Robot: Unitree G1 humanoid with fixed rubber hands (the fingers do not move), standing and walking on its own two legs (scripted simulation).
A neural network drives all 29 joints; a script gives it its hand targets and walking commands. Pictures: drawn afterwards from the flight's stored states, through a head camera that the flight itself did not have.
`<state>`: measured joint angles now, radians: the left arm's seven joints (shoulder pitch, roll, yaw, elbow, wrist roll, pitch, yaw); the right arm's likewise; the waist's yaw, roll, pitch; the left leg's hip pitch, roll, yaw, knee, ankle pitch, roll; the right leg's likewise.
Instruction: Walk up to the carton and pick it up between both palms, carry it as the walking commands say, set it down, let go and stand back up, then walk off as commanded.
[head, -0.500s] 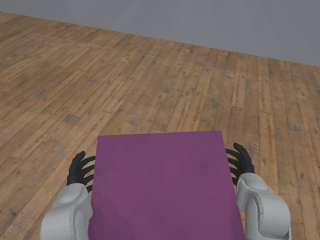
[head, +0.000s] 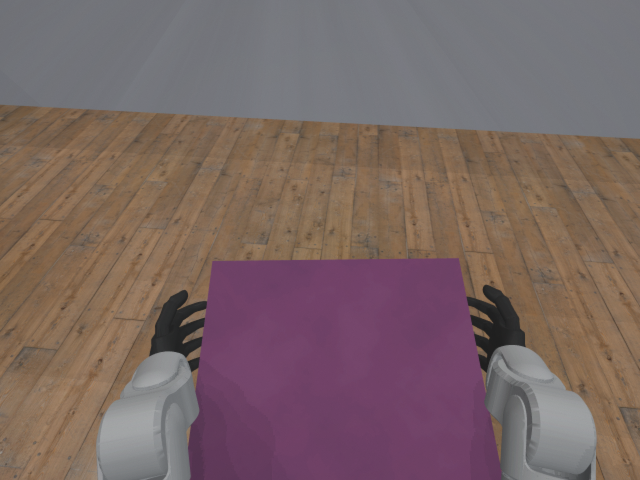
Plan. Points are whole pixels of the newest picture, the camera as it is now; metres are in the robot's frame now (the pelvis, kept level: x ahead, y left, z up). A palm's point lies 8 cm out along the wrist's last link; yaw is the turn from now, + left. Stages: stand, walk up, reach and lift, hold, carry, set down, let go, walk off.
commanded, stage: carry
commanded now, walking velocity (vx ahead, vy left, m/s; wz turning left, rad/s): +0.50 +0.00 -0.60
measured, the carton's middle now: (335, 376) +0.26 +0.00 +0.01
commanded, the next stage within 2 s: none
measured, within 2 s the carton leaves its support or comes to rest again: neither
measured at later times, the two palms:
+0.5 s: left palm (275, 167) +0.58 +0.10 +0.11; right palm (499, 209) +0.46 -0.23 +0.12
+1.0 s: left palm (396, 107) +0.85 -0.14 +0.09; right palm (573, 150) +0.66 -0.45 +0.09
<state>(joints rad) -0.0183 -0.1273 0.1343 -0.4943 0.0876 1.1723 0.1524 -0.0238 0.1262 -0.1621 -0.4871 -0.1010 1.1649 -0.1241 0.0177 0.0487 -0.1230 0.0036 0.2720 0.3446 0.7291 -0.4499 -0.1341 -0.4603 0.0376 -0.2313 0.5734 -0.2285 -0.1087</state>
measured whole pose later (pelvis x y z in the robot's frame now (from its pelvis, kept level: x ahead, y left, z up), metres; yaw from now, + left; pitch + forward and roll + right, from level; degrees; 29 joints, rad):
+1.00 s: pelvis +0.55 -0.17 +0.00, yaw -34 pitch +3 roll -3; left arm -0.04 -0.13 0.13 -0.48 0.09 1.18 0.16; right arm -0.03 0.13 -0.17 -0.46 -0.10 1.16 -0.12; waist 0.05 0.02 -0.09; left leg -0.12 0.24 0.16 1.06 -0.44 -0.14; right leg -0.43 0.06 -0.21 0.57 -0.21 -0.13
